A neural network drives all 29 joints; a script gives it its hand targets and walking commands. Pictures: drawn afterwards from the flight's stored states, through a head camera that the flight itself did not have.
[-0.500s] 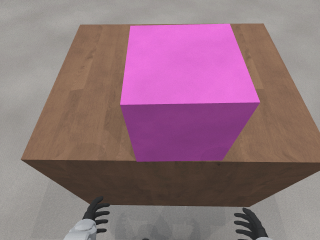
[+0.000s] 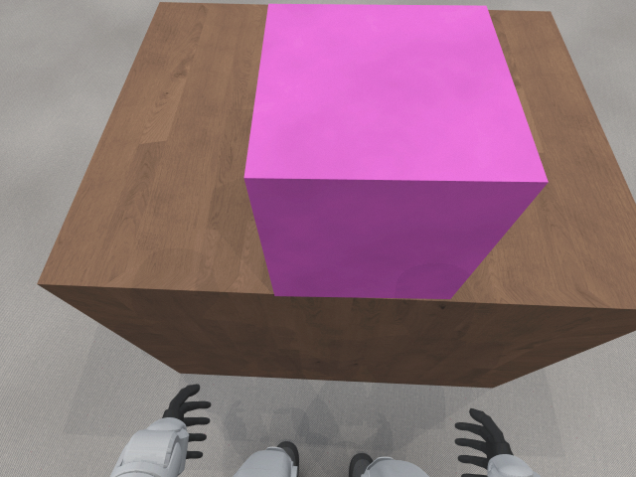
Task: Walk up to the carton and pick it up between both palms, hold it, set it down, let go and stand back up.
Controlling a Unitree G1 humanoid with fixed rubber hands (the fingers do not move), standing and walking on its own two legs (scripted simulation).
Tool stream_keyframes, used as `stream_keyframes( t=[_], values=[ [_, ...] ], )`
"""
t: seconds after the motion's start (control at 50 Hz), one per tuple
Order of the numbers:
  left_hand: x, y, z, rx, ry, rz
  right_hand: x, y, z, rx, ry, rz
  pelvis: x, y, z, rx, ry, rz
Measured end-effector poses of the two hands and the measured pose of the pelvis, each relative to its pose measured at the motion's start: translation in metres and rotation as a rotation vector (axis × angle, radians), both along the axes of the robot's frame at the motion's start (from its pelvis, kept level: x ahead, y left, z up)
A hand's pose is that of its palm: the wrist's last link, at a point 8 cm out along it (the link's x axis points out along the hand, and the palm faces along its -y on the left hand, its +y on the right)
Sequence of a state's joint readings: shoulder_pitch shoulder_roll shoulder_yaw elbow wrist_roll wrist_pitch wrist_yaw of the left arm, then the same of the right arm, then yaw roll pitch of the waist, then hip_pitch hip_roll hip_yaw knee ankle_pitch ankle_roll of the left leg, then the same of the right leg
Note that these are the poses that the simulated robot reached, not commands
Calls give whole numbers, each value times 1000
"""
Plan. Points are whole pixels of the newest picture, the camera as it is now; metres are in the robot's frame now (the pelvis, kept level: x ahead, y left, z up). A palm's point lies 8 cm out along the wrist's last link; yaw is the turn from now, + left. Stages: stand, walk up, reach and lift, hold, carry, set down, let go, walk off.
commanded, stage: set down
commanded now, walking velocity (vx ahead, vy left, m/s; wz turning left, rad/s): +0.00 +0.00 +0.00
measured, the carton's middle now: (368, 166) +0.48 -0.02 +0.06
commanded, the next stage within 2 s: let go in 0.12 s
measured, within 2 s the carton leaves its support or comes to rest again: neither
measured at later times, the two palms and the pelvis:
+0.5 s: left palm (165, 423) +0.17 +0.22 -0.07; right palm (543, 436) +0.17 -0.25 -0.08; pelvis +0.02 -0.01 +0.01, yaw +1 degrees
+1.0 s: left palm (156, 431) +0.16 +0.23 -0.08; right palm (528, 463) +0.15 -0.22 -0.08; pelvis +0.00 +0.00 +0.00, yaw -1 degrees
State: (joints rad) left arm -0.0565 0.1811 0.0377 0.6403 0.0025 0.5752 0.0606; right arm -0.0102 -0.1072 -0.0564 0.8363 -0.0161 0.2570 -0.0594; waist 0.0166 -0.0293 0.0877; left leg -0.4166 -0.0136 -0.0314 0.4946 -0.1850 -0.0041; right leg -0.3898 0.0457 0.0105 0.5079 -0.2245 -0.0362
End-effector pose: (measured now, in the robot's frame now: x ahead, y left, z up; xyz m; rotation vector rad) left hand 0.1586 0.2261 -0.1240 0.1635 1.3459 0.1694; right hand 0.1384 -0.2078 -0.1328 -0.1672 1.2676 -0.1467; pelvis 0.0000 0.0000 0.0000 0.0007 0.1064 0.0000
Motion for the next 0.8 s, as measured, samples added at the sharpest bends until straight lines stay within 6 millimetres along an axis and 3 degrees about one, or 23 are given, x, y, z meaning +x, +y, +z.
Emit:
stream_keyframes(
  t=[0.26, 0.34, 0.46, 0.56, 0.68, 0.8],
  values=[
    [1, 5, -8, 5, 53, 7, 8, 3, -11, 4, 72, -12, 0, -2, -5, -2, 39, 10],
    [4, 0, 11, 2, -39, -8, 16, -4, 5, 5, -1, -12, 4, -5, 0, 3, 15, 8],
    [10, -8, 48, -5, -193, -50, 32, -31, 43, -17, -151, 23, 16, -10, 10, 8, -39, 9],
    [16, -8, 58, 7, -281, -66, 40, -45, 62, -23, -262, 65, 17, -13, 11, 11, -92, 13],
    [18, -8, 57, 22, -404, -86, 38, -36, 65, 5, -407, 108, 11, -13, 10, 17, -129, 15],
    [10, -9, 52, 8, -471, -102, 19, -18, 55, 19, -480, 112, 6, -9, 6, 21, -136, 6]
  ],
)
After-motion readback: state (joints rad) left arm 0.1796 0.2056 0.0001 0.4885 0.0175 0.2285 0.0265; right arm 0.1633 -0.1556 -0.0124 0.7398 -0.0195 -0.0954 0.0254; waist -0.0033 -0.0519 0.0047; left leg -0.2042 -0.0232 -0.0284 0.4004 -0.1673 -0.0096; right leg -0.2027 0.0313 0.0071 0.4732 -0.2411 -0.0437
